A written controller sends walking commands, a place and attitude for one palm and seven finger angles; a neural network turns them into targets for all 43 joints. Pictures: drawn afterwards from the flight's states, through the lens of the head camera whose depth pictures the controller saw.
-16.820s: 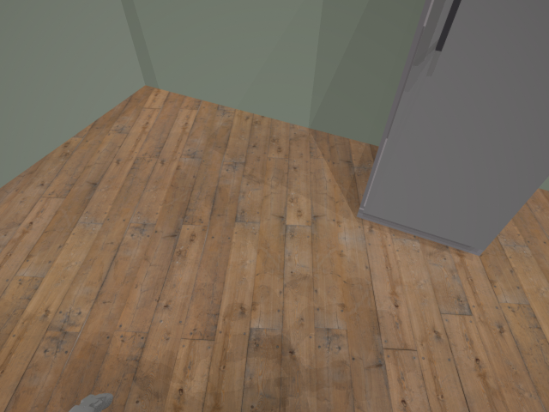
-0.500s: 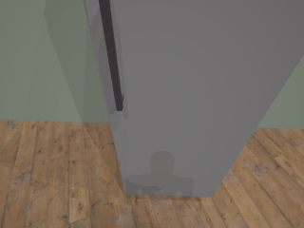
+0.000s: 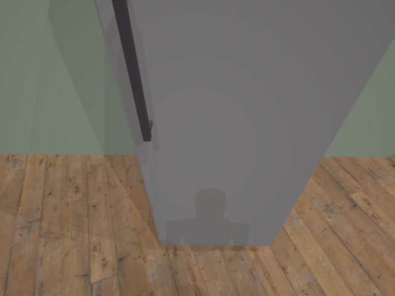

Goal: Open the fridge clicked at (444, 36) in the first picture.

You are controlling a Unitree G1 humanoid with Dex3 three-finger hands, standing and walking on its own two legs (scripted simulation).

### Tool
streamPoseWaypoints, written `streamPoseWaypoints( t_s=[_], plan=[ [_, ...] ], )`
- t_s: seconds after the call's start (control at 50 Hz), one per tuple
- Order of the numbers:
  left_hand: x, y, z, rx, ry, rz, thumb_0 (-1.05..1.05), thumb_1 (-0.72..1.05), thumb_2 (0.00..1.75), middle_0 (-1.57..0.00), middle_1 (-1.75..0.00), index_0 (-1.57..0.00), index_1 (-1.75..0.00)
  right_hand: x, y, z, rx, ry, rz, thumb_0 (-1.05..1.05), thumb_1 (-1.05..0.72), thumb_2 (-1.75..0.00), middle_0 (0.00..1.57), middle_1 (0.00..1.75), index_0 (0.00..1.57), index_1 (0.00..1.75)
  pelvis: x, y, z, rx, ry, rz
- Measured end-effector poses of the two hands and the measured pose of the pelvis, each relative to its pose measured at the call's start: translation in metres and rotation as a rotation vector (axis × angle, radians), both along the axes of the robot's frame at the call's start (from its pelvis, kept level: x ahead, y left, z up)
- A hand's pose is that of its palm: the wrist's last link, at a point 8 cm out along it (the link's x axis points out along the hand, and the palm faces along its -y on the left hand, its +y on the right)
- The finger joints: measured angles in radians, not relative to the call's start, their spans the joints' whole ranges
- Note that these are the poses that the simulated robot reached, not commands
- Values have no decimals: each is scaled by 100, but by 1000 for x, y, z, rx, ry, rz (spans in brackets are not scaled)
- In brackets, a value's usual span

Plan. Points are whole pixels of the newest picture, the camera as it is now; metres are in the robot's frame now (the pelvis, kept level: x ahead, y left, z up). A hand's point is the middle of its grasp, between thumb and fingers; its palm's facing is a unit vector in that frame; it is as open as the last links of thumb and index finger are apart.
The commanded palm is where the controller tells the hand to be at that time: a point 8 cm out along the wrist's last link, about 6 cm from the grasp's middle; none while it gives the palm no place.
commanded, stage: come to a stop and stand still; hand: left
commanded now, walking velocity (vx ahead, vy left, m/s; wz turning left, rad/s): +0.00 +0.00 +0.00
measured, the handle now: (138, 77) +0.45 +0.14 +0.24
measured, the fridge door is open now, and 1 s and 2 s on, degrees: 0 0 0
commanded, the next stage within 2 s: look again from close up in 0.22 s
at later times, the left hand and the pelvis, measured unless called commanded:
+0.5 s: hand out of the picture +0.00 +0.15 -0.17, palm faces +0.03 -0.98 -0.18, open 7.4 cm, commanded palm none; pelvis +0.01 -0.01 +0.00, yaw +0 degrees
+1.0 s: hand out of the picture +0.00 +0.15 -0.17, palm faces +0.04 -0.98 -0.18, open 7.4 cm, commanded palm none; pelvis +0.01 -0.01 +0.00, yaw +0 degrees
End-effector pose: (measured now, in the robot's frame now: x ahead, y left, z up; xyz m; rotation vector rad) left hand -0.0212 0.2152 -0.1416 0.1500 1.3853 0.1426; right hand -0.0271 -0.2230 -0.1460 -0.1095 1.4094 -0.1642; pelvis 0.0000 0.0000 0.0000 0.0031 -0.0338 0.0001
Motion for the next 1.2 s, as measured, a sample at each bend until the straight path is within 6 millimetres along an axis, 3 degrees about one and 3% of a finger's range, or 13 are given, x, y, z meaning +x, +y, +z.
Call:
streamPoseWaypoints(
  t_s=[0.08, 0.18, 0.44, 0.6, 1.16, 1.2],
  plan=[
    [5, -10, -3, -20, 0, -2, 1, 90, 90, -20, -30, -20, -30, -14, 1, 1, 3, 42, -15, 0, -91, -90, 20, 30, 20, 30, 1, -4, 0, 0, 2, 0],
    [12, -16, -5, -28, -7, -1, 1, 91, 90, -20, -30, -20, -30, -16, 3, 1, 8, 56, -21, 0, -91, -90, 20, 30, 20, 30, 2, -7, 0, -1, 2, 3],
    [20, -14, -4, -14, -25, 13, 1, 91, 90, -20, -30, -20, -30, 23, 6, -1, 18, -30, 4, 0, -91, -90, 20, 30, 20, 30, 7, -9, 1, -3, -8, 2],
    [18, -13, -2, -9, -19, 15, 0, 91, 90, -20, -30, -20, -30, 33, -3, 0, 1, -49, 13, 1, -92, -90, 20, 30, 20, 30, 8, -9, 1, 0, -9, 1],
    [13, -16, -2, -8, -6, 20, 0, 91, 90, -20, -30, -20, -30, 22, -1, 0, 14, -4, 19, 0, -91, -90, 20, 30, 20, 30, 7, -12, 2, -5, -5, 7],
    [37, -5, 14, 22, -138, 111, 2, 93, 90, -21, -30, -21, -30, 32, -6, 4, -17, -95, 29, 0, -91, -90, 20, 30, 20, 30, 5, -13, 0, -4, -15, 9]
  ],
)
